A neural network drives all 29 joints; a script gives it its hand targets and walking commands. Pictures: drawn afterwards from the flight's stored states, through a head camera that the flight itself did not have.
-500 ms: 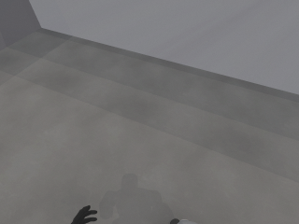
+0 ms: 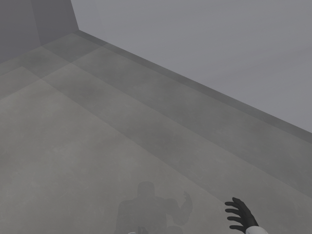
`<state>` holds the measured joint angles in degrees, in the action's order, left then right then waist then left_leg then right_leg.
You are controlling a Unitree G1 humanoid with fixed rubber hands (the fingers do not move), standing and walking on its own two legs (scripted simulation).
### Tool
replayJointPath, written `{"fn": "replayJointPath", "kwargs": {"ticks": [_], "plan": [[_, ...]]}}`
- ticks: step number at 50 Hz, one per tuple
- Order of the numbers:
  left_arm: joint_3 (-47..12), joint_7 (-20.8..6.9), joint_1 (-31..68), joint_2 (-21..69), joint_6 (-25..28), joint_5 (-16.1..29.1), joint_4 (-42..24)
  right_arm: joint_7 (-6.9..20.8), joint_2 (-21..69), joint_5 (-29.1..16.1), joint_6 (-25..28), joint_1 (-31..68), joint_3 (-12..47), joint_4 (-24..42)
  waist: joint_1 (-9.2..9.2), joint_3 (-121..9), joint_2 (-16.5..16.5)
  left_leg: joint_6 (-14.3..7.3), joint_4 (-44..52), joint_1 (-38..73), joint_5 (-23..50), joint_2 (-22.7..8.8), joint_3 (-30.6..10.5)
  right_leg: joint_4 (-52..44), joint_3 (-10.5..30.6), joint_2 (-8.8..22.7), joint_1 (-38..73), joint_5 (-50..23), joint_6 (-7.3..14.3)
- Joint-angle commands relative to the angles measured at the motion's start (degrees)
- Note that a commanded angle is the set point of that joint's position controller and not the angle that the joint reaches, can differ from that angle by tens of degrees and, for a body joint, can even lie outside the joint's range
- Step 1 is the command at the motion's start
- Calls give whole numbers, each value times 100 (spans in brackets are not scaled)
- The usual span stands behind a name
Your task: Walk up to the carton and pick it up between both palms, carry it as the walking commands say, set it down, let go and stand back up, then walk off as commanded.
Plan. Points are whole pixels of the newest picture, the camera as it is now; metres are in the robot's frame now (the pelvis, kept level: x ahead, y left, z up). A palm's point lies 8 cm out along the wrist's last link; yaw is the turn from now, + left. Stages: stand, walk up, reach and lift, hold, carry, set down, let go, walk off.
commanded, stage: walk off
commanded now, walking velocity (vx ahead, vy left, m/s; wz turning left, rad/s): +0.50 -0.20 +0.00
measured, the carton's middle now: out of the picture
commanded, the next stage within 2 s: stand in 0.38 s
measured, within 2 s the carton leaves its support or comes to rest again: neither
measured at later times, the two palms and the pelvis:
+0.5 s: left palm (136, 148) +0.43 +0.11 -0.12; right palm out of the picture +0.13 -0.33 -0.12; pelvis +0.25 -0.10 +0.00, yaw -2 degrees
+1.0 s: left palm (140, 169) +0.35 +0.09 -0.13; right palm (268, 162) +0.40 -0.35 -0.11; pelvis +0.35 -0.12 +0.02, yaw -1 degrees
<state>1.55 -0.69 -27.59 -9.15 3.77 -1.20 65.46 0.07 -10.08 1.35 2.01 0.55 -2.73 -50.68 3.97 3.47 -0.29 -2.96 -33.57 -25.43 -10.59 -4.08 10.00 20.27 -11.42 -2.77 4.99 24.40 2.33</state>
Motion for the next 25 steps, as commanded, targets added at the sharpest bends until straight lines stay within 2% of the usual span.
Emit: {"fn": "replayJointPath", "kwargs": {"ticks": [1, 2, 3, 4, 5, 7, 10, 12, 15, 17, 19, 21, 22, 23, 24, 25], "plan": [[123, 87, 196, -878, 44, 157, -322, -173, -1297, 210, 180, -2651, -428, -473, -1551, -1213, 489, -538, 841, 3676, -310, -1203, -1650, 3066, 102, 999, -2335, -3540, 145], [157, 52, -188, -605, 48, 137, -497, -183, -1968, 138, 111, -3066, -583, -573, -1334, -1605, 1675, -1122, 1759, 4446, -707, -2763, -4428, 4670, 514, 145, -3868, 569, -39], [231, 43, 264, -870, 4, 8, -562, -154, -1745, -17, 54, -2570, -534, -591, -1121, -1088, 838, -1072, 1969, 3749, -989, -2550, -4500, 5288, 1368, 473, -4125, 300, -20], [256, 6, 565, -774, 2, 46, -635, -121, -1349, -21, 96, -2072, -407, -519, -912, -474, 425, -971, 2079, 2957, -1012, -2421, -3682, 5371, 1382, 722, -4273, -261, -52], [239, -12, 701, -626, 16, 43, -647, -86, -986, 7, 154, -1752, -320, -512, -761, -154, 146, -818, 2222, 2378, -660, -2124, -2973, 5143, 1339, 907, -4131, -717, -97], [219, -58, 533, -355, -80, -46, -627, -89, -554, 8, 267, -1672, -188, -671, -432, -13, 375, -412, 2323, 1743, 208, -1646, -1893, 4758, 1312, 1061, -3636, -1178, -239], [189, -185, 696, -263, -263, -73, -776, -74, -711, -3, 388, -2141, -178, -850, -325, 88, 566, -212, 2313, 1583, 1100, -1406, -1149, 4255, 1115, 1083, -3648, -1429, -375], [130, -294, 1155, -231, -325, -67, -980, -52, -800, 20, 400, -2309, -198, -856, -387, 228, 719, -149, 2391, 1487, 1182, -1247, -802, 3624, 901, 1148, -3779, -1816, -456], [58, -402, 1992, -261, -305, -17, -1292, -37, -837, 17, 385, -2497, -205, -846, -594, 402, 796, -81, 2565, 1412, 838, -1128, -522, 2319, 603, 1116, -3599, -2420, -567], [42, -432, 2385, -341, -272, 13, -1414, -35, -940, 3, 378, -2695, -239, -877, -739, 408, 832, -74, 2610, 1556, 668, -1172, -443, 1678, 409, 1014, -3403, -2478, -587], [55, -440, 2611, -459, -249, 18, -1517, -56, -1056, -18, 366, -2829, -288, -910, -797, 434, 982, -81, 2637, 1699, 586, -1352, -463, 1343, 429, 1022, -3203, -2402, -515], [90, -381, 2533, -578, -202, -30, -1471, -64, -1069, -11, 322, -2725, -310, -870, -762, 375, 1110, -4, 2284, 1939, 1157, -1389, -359, 1049, 460, 930, -2933, -2067, -423], [114, -328, 2366, -637, -166, -52, -1396, -61, -1091, 0, 292, -2667, -326, -847, -714, 259, 1119, 46, 1958, 2072, 1802, -1399, -308, 899, 439, 826, -2681, -1835, -353], [171, -256, 1856, -713, -110, -70, -1206, -63, -1074, -22, 263, -2587, -317, -831, -459, -16, 929, 166, 1242, 2091, 2516, -1274, -131, 456, 372, 707, -2004, -2008, -261], [268, -172, 970, -904, -20, -136, -832, -52, -878, -56, 251, -2662, -246, -821, -155, -540, 517, 299, 172, 1829, 2466, -927, 47, 242, 199, 519, -850, -2243, -154], [382, -83, 12, -1290, 87, -203, -591, -28, -596, -37, 258, -2795, -184, -714, 159, -1264, -254, 456, -1221, 891, 401, -720, 25, 629, 906, 1456, 492, -3968, 2]]}}
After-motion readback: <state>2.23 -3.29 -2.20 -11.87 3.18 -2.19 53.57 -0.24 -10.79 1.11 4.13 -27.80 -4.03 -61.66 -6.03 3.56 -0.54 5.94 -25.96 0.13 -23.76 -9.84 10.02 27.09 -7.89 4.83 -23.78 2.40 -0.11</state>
